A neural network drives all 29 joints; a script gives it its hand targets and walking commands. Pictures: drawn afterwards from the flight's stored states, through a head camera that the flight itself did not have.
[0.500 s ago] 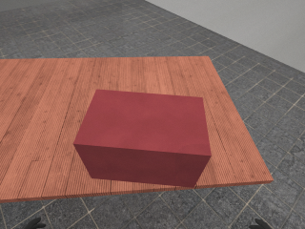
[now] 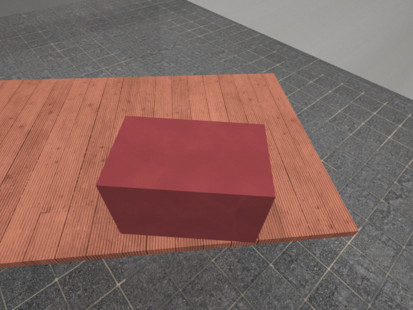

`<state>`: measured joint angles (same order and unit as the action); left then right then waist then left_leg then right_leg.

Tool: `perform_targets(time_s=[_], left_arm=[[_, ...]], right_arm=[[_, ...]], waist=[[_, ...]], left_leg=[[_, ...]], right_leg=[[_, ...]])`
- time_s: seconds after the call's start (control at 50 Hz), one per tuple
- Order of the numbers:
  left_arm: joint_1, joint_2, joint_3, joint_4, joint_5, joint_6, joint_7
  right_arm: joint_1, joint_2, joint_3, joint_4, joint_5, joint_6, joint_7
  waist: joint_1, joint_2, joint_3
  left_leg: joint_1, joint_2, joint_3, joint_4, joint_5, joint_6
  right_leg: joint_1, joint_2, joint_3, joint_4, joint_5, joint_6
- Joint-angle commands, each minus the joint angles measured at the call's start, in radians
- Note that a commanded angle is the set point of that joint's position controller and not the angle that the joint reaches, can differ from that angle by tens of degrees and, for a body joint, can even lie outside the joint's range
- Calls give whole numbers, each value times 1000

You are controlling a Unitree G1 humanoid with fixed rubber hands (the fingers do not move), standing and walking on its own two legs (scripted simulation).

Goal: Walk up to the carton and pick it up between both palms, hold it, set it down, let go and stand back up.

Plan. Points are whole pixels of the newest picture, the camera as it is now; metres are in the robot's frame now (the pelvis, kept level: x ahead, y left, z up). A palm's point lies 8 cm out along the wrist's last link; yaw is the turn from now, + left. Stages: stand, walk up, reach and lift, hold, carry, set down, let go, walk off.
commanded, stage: walk up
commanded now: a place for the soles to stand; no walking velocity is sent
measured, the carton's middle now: (191, 180) +0.39 +0.03 +0.03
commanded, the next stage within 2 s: reach and lift in 0.70 s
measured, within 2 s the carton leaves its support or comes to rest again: neither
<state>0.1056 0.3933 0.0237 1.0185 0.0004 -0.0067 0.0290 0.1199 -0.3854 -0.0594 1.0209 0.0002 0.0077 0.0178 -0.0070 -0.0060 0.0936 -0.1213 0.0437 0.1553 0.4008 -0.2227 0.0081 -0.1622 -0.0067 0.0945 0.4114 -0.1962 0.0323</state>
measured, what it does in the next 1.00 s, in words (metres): stands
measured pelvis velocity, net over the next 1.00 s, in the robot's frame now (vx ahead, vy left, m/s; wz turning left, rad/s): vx -0.01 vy -0.01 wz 0.07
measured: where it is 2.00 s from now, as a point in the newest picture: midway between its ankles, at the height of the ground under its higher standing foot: outside the picture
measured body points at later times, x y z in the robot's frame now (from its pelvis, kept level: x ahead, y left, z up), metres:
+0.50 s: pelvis +0.00 +0.00 +0.00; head +0.01 +0.01 +0.45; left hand +0.11 +0.33 -0.11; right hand +0.08 -0.32 -0.12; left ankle +0.00 +0.11 -0.74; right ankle +0.02 -0.14 -0.74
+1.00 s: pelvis -0.01 -0.01 -0.02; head +0.02 +0.01 +0.42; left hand +0.19 +0.28 -0.09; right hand +0.17 -0.32 -0.09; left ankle +0.00 +0.11 -0.74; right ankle +0.02 -0.14 -0.74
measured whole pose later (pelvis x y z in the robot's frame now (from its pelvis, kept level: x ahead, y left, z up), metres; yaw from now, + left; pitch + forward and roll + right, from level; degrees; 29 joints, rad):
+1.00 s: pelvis -0.01 -0.01 -0.02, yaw +4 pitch -6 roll -1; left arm 0.02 0.35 0.08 0.39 0.08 0.51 0.00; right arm 0.06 -0.37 -0.13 0.77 0.02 -0.05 0.05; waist -0.05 -0.03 0.18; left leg -0.24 0.07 0.07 0.71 -0.36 -0.01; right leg -0.23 0.00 0.01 0.67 -0.33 0.02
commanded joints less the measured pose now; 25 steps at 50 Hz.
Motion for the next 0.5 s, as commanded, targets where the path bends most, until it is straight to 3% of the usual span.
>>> perform_targets(time_s=[0.0,0.02,0.04,0.06,0.08,0.12,0.14,0.16,0.18,0.22,0.24,0.26,0.3,0.32,0.34,0.36,0.38,0.4,0.42,0.44,0.46,0.48], left_arm=[[0,200,42,-56,-6,-7,10],[-13,195,47,-63,0,-7,7],[-18,188,43,-72,-3,-10,5],[-15,191,41,-76,0,-11,7],[-13,191,45,-73,2,-8,5],[-30,201,39,-80,4,-15,7],[-19,223,45,-85,4,-12,3],[-22,220,49,-82,4,-17,2],[-8,209,41,-83,0,-20,1],[-35,208,44,-88,8,-16,-2],[-36,195,40,-92,1,-14,-1],[-32,193,36,-83,5,-9,-2],[-9,193,41,-94,7,-13,1],[-6,202,45,-105,4,-14,6],[-19,203,47,-104,0,-13,6],[-6,214,47,-101,1,-14,9],[12,203,45,-104,-2,-14,10],[-11,216,42,-93,0,-16,10],[-19,216,48,-101,7,-17,7],[1,211,40,-104,9,-13,7],[-19,205,41,-112,3,-13,5],[-23,194,40,-108,-1,-11,5]], right_arm=[[-22,-183,-40,-55,0,-16,-9],[-28,-193,-38,-64,-8,-13,-10],[-3,-195,-41,-52,-1,-12,-8],[-6,-203,-45,-65,-2,-8,-8],[-37,-188,-36,-70,-6,-8,-7],[-25,-191,-34,-73,-1,-11,-5],[0,-185,-42,-66,2,-6,-3],[9,-189,-37,-60,-7,-10,-2],[0,-192,-46,-56,-10,-11,-3],[12,-168,-40,-76,-5,-11,-4],[-7,-183,-42,-79,1,-12,-2],[2,-180,-37,-73,0,-15,-3],[-23,-193,-49,-73,-10,-13,-2],[15,-207,-52,-82,-3,-19,-3],[-11,-212,-51,-78,-9,-18,-1],[11,-213,-48,-83,0,-18,-4],[4,-209,-46,-92,1,-17,-6],[0,-203,-40,-82,8,-14,-1],[-4,-192,-36,-92,-1,-12,-5],[43,-203,-47,-94,1,-7,-3],[23,-197,-40,-100,-1,-8,-5],[-11,-206,-41,-93,-3,-9,-2]], waist=[[8,21,-91],[14,-3,-64],[-3,23,-101],[3,-28,-91],[4,12,-60],[-6,-28,-54],[-3,-40,-29],[-11,27,-61],[-5,35,-61],[-14,-67,-75],[-15,1,-47],[-12,2,-56],[-2,29,-95],[-6,25,-88],[-6,50,-94],[-4,48,-117],[-8,25,-79],[-6,30,-76],[-17,0,-65],[-19,-47,-99],[-17,-37,-88],[-12,63,-82]], left_leg=[[37,130,-131,-91,23,45],[15,124,-131,-96,42,38],[56,122,-126,-82,13,33],[58,129,-142,-85,-50,40],[22,135,-143,-106,-116,49],[-4,121,-161,-90,-82,35],[36,103,-122,-73,-87,23],[48,115,-141,-70,-30,30],[43,103,-130,-60,-57,30],[66,120,-133,-71,-58,29],[41,125,-155,-90,-77,37],[3,139,-172,-121,-102,41],[50,135,-151,-87,-56,46],[34,161,-171,-88,7,57],[37,149,-134,-76,19,50],[55,143,-145,-68,32,58],[15,149,-154,-66,-9,61],[3,134,-160,-61,12,47],[14,124,-119,-38,-3,44],[61,116,-126,-38,20,37],[50,129,-133,-46,5,45],[18,124,-137,-72,34,36]], right_leg=[[-34,-80,36,-34,153,-52],[-51,-94,51,-47,154,-61],[-60,-101,62,-53,137,-64],[-88,-93,68,-64,85,-62],[-107,-81,61,-53,62,-64],[-99,-99,79,-74,27,-65],[-154,-104,119,-99,-8,-70],[-116,-120,127,-91,42,-77],[-118,-117,121,-94,60,-70],[-123,-116,117,-112,31,-74],[-136,-98,99,-85,45,-68],[-90,-82,35,-61,17,-55],[-100,-79,68,-40,52,-53],[-62,-67,27,-15,96,-49],[-65,-76,40,-19,133,-48],[-83,-77,47,-15,128,-62],[-81,-69,45,-26,106,-51],[-58,-82,62,-32,127,-59],[-99,-86,66,-25,166,-64],[-111,-86,59,-26,141,-59],[-126,-83,71,-31,115,-66],[-80,-80,56,-28,133,-58]])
